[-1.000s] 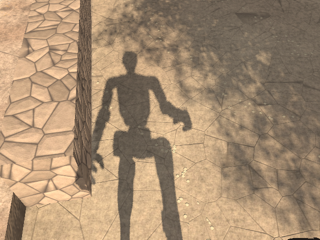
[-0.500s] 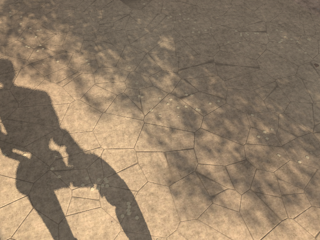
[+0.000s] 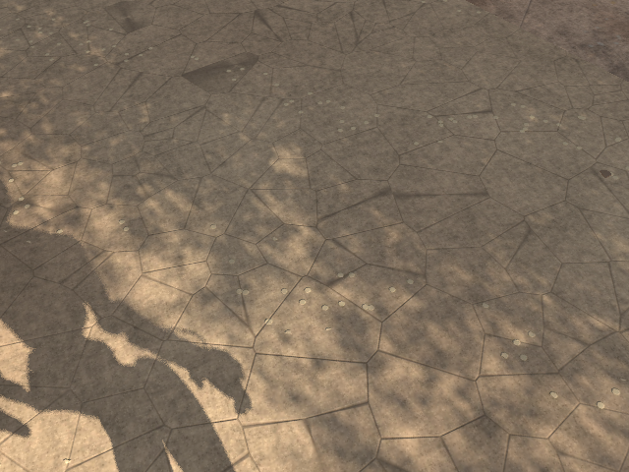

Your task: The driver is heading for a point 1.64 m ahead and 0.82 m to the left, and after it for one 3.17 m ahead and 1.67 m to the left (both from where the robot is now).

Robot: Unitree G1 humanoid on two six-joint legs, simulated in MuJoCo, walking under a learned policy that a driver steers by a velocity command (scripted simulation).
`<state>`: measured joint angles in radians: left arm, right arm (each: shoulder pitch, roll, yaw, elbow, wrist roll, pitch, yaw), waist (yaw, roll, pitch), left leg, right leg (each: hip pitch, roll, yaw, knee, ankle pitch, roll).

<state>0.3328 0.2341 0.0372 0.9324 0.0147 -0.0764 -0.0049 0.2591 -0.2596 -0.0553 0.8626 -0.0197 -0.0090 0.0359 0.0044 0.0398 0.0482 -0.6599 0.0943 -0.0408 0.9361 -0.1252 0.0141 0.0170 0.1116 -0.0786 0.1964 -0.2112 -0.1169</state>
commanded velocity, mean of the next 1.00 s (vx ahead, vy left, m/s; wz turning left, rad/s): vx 0.50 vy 0.00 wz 0.51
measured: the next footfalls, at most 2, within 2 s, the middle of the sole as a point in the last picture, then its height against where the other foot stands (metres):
left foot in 0.24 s outside the picture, level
right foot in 0.76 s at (325, 413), level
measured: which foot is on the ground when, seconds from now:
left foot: up 0.00-0.22, down 0.24-0.76, up 0.78-1.00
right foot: down 0.00-0.22, up 0.24-0.74, down 0.76-1.00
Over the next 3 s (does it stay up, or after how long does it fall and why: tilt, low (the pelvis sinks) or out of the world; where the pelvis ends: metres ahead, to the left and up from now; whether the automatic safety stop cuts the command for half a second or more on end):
stays up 1.32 0.77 -0.02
